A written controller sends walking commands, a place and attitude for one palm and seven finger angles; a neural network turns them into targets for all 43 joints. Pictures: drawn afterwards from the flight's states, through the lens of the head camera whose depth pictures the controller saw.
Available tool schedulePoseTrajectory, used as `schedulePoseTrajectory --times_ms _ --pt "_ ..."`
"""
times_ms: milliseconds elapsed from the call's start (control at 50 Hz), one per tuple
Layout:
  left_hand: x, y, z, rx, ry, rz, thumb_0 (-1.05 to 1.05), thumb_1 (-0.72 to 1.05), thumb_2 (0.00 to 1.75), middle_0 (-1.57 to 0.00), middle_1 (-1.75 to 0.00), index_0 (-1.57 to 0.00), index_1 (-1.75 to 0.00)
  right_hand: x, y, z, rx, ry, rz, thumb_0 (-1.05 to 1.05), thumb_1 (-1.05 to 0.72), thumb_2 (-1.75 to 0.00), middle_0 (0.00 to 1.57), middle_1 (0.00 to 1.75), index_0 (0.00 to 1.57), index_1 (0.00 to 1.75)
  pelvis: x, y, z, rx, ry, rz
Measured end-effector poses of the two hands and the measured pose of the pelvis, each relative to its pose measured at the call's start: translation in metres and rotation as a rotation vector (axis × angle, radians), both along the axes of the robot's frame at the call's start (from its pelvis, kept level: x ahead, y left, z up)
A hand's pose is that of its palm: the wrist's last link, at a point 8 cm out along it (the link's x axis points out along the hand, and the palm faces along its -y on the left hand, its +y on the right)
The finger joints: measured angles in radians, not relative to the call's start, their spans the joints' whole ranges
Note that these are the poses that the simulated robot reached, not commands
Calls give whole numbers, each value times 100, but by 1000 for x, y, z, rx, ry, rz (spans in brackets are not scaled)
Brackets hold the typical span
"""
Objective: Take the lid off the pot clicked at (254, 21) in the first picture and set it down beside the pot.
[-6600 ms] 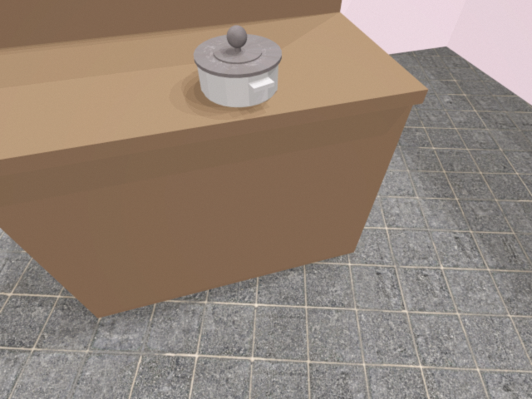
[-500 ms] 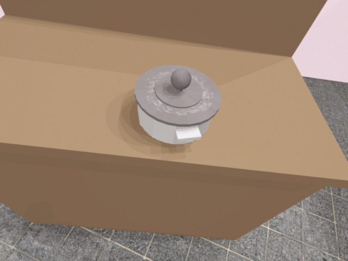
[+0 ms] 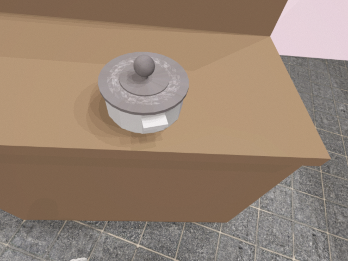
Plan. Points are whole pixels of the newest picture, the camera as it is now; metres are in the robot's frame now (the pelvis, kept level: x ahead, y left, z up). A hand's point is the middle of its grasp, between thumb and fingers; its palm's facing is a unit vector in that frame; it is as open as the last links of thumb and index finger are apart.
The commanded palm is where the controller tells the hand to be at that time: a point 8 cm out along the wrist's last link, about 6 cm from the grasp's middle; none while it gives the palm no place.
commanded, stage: come to a stop and stand still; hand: left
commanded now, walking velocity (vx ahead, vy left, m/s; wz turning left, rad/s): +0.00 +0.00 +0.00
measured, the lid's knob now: (144, 66) +0.47 +0.10 +0.18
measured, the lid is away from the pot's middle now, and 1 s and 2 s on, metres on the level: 0.00 0.00 0.00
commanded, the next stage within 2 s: look again from close up in 1.06 s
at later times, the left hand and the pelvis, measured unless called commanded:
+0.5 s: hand out of the picture +0.01 +0.17 -0.18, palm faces +0.01 -0.99 -0.15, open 7.3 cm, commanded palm none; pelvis +0.02 +0.00 +0.01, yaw -1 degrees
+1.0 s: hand out of the picture +0.00 +0.19 -0.18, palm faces +0.02 -0.98 -0.19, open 7.4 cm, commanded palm none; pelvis +0.01 +0.02 +0.00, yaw +1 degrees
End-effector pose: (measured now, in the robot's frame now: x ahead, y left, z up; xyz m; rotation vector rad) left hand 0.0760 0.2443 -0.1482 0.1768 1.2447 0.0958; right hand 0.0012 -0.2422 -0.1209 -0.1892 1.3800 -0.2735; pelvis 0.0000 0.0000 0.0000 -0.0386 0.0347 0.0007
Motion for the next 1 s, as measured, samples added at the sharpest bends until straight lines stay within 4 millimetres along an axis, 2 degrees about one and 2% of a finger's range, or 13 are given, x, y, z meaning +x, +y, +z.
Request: schedulePoseTrajectory --times_ms 60,140,200,260,400,600,720,860,1000 --pt "-3 -17 0 5 -3 -4 1 91 90 -20 -30 -20 -30 -4 -15 -9 -1 20 -18 0 -90 -90 20 30 20 30 0 -7 -4 -25 -25 11" --pt "-14 -34 -4 -26 3 7 1 92 90 -20 -30 -20 -30 4 -18 -5 -7 -2 -16 1 -91 -90 20 30 20 30 4 -11 -2 -21 -39 0" --pt "-21 -35 -11 -40 26 19 1 94 90 -20 -30 -20 -30 12 -9 -5 0 -41 -6 1 -91 -90 19 30 20 30 8 -10 -5 -30 -48 -9" --pt "-28 -35 -10 -47 54 35 1 94 90 -20 -30 -20 -30 18 3 0 13 -46 10 1 -92 -90 20 30 20 30 11 -10 1 -9 -53 -18" --pt "-53 -28 -1 -35 108 62 1 93 90 -20 -30 -20 -30 26 9 2 32 -32 45 2 -96 -90 20 30 20 30 14 -3 8 12 -41 -10" --pt "-86 -27 -1 -41 202 73 1 92 90 -20 -30 -20 -30 35 15 3 34 -55 58 1 -95 -90 20 30 20 30 18 4 10 18 -49 -14" --pt "-90 -29 -2 -54 209 76 1 91 90 -20 -30 -20 -30 31 20 2 34 -47 58 1 -95 -90 20 30 20 30 18 8 10 20 -54 -14" --pt "-87 -28 -4 -58 196 62 1 91 90 -20 -30 -20 -30 15 28 1 45 -17 53 1 -94 -90 20 30 20 30 16 12 9 17 -51 -11" --pt "-79 -10 2 3 141 69 1 91 90 -20 -30 -20 -30 10 34 -16 90 -37 87 1 -92 -90 20 30 20 30 9 16 1 24 -39 14"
